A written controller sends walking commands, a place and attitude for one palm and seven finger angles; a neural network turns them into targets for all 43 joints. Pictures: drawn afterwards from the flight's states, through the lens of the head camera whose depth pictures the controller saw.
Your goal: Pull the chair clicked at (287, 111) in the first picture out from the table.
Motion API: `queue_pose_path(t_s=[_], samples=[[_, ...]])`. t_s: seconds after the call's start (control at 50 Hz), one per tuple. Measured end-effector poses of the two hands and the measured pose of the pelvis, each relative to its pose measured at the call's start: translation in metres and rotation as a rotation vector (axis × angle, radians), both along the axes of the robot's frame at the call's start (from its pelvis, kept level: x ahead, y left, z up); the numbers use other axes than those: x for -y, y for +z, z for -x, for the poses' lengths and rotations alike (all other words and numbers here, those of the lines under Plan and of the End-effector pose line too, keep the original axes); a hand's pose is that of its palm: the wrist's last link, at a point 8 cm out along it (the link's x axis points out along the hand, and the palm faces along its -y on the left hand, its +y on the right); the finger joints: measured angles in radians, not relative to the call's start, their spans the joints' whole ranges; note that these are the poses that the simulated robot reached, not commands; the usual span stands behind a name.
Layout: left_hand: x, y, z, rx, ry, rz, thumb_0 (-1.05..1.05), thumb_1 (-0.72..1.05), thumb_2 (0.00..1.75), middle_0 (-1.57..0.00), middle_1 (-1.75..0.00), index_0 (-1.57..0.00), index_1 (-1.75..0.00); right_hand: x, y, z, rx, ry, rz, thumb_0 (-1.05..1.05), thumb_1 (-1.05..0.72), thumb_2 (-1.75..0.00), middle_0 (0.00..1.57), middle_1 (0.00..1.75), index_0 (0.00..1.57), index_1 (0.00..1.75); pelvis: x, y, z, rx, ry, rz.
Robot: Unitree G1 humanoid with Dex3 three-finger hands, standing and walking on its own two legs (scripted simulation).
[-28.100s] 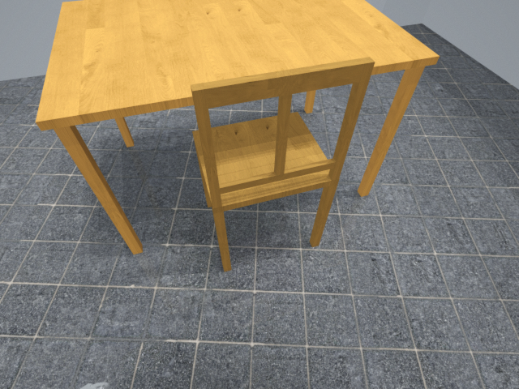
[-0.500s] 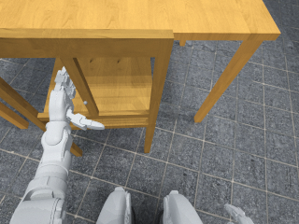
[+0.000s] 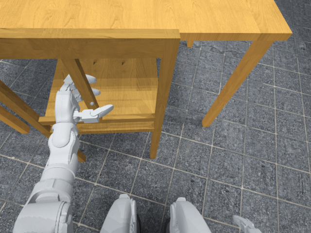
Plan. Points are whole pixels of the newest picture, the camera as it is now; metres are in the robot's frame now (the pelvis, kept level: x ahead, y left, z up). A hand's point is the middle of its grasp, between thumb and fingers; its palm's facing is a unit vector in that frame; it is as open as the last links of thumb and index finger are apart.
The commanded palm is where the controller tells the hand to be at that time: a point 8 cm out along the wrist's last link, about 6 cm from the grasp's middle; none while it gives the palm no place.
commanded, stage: hook a spindle and tug to test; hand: left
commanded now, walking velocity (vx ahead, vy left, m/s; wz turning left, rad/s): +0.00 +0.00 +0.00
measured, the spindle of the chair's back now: (86, 93) +0.46 +0.18 +0.02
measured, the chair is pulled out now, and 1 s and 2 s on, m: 0.00 0.03 0.13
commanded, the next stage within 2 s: step backward, pulling the chair out in 0.84 s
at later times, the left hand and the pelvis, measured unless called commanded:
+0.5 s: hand (94, 102) +0.43 +0.16 +0.02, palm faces +0.07 -1.00 -0.02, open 5.7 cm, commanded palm +0.38 +0.21 +0.02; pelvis +0.01 +0.00 +0.01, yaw -1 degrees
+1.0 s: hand (93, 113) +0.40 +0.15 +0.03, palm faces +0.05 -1.00 -0.07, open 5.9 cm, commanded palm +0.37 +0.20 +0.02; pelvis +0.04 +0.00 +0.02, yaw +0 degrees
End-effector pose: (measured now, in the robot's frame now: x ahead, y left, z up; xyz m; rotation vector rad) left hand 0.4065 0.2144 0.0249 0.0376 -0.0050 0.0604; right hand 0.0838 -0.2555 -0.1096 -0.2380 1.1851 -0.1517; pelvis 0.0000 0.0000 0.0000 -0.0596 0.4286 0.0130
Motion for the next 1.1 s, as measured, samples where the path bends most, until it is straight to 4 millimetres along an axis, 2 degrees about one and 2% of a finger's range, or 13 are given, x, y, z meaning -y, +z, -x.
queue_pose_path(t_s=[0.2, 0.24, 0.58, 0.82, 0.96, 1.02, 1.1], samples=[[0.001, -0.001, -0.006, -0.010, -0.002, 0.003, 0.01, 0.58, 0.76, -0.48, -1.42, -0.48, -1.43, 0.005, 0.000, 0.004, -0.022, -0.016, 0.002, 0.01, -0.91, -0.90, 0.20, 0.30, 0.20, 0.30, 0.003, 0.001, -0.004, -0.007, -0.005, -0.003], [0.002, -0.001, -0.006, -0.011, -0.005, 0.002, 0.01, 0.64, 0.79, -0.48, -1.42, -0.47, -1.43, 0.006, 0.001, 0.003, -0.022, -0.017, 0.002, 0.01, -0.91, -0.90, 0.20, 0.30, 0.20, 0.30, 0.003, 0.001, -0.004, -0.008, -0.005, -0.003], [0.004, 0.000, -0.001, -0.038, 0.002, 0.016, 0.03, 0.70, 0.74, -0.40, -1.44, -0.39, -1.45, 0.004, 0.012, -0.020, 0.037, -0.039, -0.025, 0.01, -0.91, -0.90, 0.20, 0.30, 0.20, 0.30, 0.003, 0.010, -0.021, -0.008, -0.029, -0.013], [0.007, 0.001, 0.020, -0.048, -0.007, 0.020, 0.03, 0.71, 0.74, -0.37, -1.43, -0.37, -1.45, -0.003, 0.017, -0.052, 0.068, -0.017, -0.045, 0.01, -0.91, -0.90, 0.20, 0.30, 0.20, 0.30, 0.000, 0.016, -0.040, -0.017, -0.030, -0.014], [0.008, 0.001, 0.030, -0.039, -0.012, 0.016, 0.03, 0.70, 0.74, -0.38, -1.42, -0.37, -1.45, -0.007, 0.014, -0.075, 0.100, 0.018, -0.045, 0.01, -0.91, -0.90, 0.20, 0.30, 0.20, 0.30, 0.000, 0.014, -0.045, -0.020, -0.019, -0.013], [0.008, 0.010, 0.029, -0.132, 0.000, -0.054, 0.04, 0.68, 0.75, -0.39, -1.37, -0.37, -1.45, -0.012, 0.025, -0.081, 0.079, -0.021, -0.036, 0.01, -0.91, -0.90, 0.20, 0.30, 0.20, 0.30, -0.001, 0.029, -0.045, 0.060, -0.008, -0.027], [0.011, 0.023, 0.028, -0.315, 0.042, -0.071, 0.07, 0.67, 0.76, -0.34, -1.25, -0.40, -1.45, -0.023, 0.057, -0.086, 0.081, -0.064, -0.036, 0.01, -0.91, -0.90, 0.20, 0.30, 0.20, 0.30, -0.005, 0.063, -0.054, 0.124, -0.010, -0.035]])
